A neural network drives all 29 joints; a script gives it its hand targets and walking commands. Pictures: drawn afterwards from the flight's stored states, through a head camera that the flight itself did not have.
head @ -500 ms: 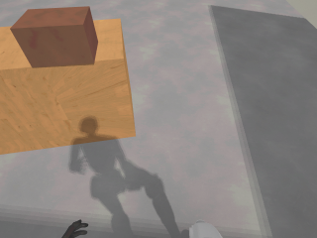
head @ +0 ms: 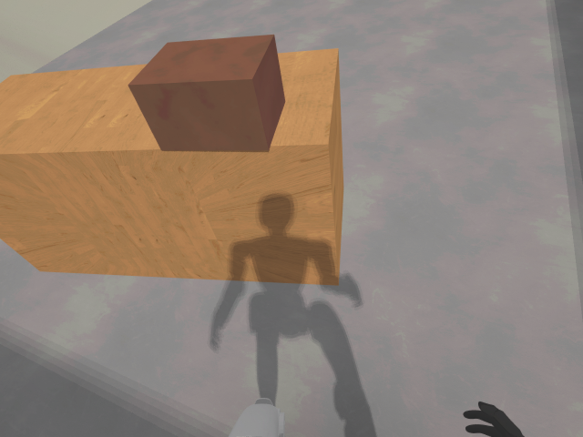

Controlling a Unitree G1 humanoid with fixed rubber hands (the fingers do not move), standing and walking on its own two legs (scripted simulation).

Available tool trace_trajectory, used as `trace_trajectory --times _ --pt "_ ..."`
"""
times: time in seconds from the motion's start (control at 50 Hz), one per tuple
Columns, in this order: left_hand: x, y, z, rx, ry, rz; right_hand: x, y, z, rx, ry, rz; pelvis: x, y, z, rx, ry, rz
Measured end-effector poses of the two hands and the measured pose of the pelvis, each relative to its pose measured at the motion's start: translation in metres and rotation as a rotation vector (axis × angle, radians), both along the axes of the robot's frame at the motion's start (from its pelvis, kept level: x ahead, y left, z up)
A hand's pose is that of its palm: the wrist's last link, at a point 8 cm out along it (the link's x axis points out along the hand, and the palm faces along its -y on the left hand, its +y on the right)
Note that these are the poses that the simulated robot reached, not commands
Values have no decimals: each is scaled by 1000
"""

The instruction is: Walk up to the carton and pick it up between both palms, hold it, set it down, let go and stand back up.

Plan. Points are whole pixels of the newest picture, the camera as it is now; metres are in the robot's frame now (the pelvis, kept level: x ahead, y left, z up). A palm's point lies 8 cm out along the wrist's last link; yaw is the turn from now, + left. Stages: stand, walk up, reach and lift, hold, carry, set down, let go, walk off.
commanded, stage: walk up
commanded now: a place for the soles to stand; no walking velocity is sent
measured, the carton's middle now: (216, 94) +0.93 +0.29 +0.02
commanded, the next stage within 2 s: none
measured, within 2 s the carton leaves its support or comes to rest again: neither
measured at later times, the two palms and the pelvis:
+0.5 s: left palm (143, 323) +0.33 +0.34 -0.09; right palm (461, 404) +0.21 -0.19 -0.13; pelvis +0.19 +0.09 -0.01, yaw +0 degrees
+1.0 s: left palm (68, 324) +0.34 +0.51 -0.12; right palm (351, 263) +0.46 -0.04 -0.12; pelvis +0.33 +0.22 -0.03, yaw +0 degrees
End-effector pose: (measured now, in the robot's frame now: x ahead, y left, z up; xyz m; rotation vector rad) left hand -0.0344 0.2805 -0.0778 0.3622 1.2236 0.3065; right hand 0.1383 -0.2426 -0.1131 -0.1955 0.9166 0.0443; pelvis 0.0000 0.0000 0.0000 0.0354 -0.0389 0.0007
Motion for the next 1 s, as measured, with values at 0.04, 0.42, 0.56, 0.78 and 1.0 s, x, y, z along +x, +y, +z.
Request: trace_trajectory --times 0.04,0.42,0.56,0.78,1.0 --pt "12 5 -5 -17 9 10 28 21 0 24 -15 21 17 7 -2 -13 9 5" --pt "307 65 -19 -128 -263 -177 68 42 3 -176 160 -237 170 87 -8 -55 -1 9" --pt "383 57 -20 -83 -350 -236 95 64 -36 -100 204 -203 217 90 -29 -35 8 -10" --pt "315 129 -2 41 -148 -9 236 105 -17 -76 76 -28 268 129 -11 -22 -35 5" --pt "371 231 -39 -8 -101 -49 321 200 -4 -112 14 -17 325 215 -27 -73 4 0"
